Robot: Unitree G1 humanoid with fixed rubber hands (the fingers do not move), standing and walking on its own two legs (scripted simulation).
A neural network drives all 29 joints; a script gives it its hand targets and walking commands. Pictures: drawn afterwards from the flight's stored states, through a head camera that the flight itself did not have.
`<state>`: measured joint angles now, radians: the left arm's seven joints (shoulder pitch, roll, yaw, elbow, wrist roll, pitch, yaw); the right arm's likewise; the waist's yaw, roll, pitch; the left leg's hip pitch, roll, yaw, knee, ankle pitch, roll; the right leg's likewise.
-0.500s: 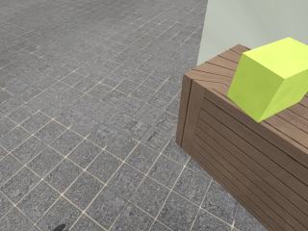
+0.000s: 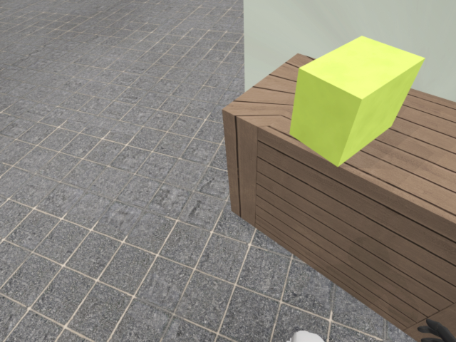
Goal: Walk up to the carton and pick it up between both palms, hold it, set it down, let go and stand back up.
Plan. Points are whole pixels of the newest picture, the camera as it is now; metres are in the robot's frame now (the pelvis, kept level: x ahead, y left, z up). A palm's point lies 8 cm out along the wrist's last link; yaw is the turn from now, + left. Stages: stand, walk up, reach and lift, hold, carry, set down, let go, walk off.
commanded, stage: walk up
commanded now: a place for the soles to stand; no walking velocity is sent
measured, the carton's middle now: (350, 100) +0.72 -0.31 -0.01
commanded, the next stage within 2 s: none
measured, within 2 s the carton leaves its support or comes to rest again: neither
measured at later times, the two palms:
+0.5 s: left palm (127, 226) +0.37 +0.27 -0.07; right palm (455, 320) +0.18 -0.36 -0.09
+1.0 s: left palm (166, 155) +0.58 +0.21 -0.06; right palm (426, 237) +0.34 -0.39 -0.09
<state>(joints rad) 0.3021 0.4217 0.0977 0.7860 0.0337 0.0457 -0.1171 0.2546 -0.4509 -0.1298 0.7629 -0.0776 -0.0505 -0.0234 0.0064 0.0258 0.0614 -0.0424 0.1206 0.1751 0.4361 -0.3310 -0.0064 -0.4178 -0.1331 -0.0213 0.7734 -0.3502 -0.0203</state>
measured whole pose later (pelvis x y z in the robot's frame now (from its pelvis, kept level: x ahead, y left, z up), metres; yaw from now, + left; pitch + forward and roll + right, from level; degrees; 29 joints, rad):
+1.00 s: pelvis +0.35 -0.05 -0.03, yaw -31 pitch -5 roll +1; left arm 0.42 0.50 0.04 0.49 0.00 -0.02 0.02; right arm 0.26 -0.47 -0.06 0.46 0.00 0.02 0.03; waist 0.06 0.06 0.13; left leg -0.46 0.08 0.02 0.75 -0.19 0.01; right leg -0.28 -0.03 0.12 0.81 -0.44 0.05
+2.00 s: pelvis +0.39 -0.03 +0.00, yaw -40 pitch -2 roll +0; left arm 0.11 0.40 0.04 1.00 -0.02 0.01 -0.03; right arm 0.14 -0.44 -0.02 0.94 0.02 -0.02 -0.01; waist 0.00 0.01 0.07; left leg -0.24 0.07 0.05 0.44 -0.16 -0.03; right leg -0.17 0.00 0.06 0.45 -0.24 0.02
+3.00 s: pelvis +0.37 -0.03 +0.01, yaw -38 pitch -2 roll +0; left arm 0.11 0.37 0.04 1.09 -0.02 -0.01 -0.01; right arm 0.11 -0.38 -0.03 1.07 0.02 -0.03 -0.01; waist 0.01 0.01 0.05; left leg -0.14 0.01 0.01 0.32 -0.15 -0.01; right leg -0.13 0.01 0.01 0.31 -0.14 0.00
